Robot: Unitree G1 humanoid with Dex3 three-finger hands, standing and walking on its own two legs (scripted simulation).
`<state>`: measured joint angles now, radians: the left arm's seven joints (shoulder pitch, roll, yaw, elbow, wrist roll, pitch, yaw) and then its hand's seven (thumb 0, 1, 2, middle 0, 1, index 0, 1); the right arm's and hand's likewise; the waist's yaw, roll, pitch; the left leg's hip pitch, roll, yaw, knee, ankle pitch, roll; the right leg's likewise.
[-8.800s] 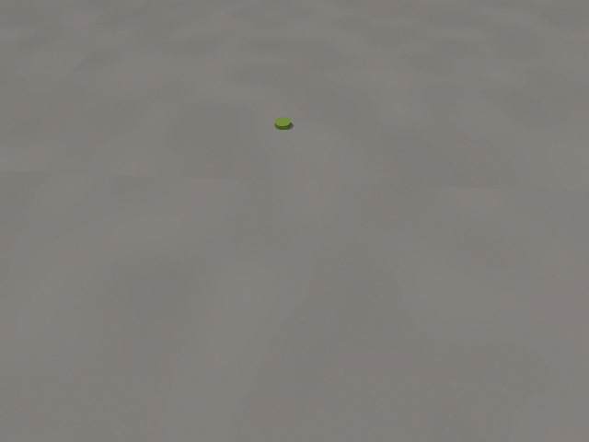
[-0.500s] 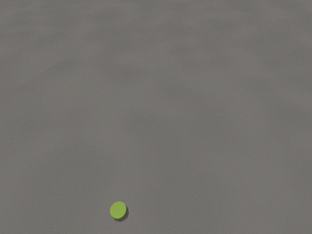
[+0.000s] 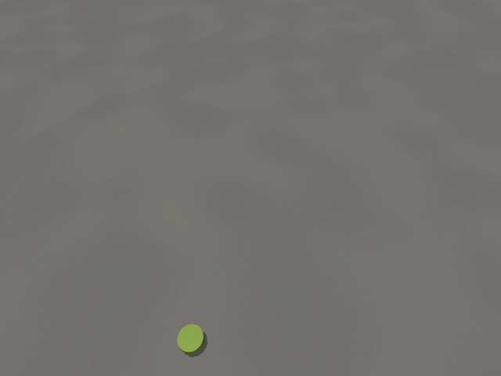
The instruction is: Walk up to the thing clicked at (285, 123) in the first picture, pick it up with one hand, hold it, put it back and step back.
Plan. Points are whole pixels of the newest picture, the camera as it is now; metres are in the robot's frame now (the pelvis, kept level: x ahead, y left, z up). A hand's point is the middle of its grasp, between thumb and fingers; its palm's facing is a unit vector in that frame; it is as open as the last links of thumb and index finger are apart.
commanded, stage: stand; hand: left
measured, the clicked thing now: (191, 338) +0.42 +0.27 -0.77
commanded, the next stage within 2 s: walk up in 0.28 s
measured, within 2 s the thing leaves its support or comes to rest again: neither
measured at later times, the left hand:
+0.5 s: hand out of the picture +0.06 +0.31 -0.16, palm faces +0.00 -0.90 -0.44, open 7.4 cm
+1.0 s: hand out of the picture +0.09 +0.33 -0.16, palm faces -0.04 -0.94 -0.33, open 7.4 cm
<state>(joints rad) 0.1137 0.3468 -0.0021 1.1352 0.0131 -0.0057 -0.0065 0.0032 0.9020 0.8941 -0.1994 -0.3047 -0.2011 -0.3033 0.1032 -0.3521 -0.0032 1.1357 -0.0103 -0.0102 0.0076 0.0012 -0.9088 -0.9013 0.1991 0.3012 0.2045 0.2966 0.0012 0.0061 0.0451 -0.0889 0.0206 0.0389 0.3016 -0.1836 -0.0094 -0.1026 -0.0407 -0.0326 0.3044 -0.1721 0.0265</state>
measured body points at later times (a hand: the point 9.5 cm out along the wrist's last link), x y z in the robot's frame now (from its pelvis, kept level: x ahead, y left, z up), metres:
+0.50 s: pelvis -0.01 +0.03 -0.01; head +0.03 +0.03 +0.44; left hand +0.06 +0.36 -0.13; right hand +0.08 -0.29 -0.14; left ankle -0.02 +0.16 -0.73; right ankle +0.00 -0.13 -0.75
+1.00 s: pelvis +0.00 +0.08 -0.01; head +0.03 +0.07 +0.44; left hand +0.09 +0.37 -0.14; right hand +0.09 -0.22 -0.14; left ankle +0.00 +0.19 -0.75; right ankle +0.00 -0.04 -0.75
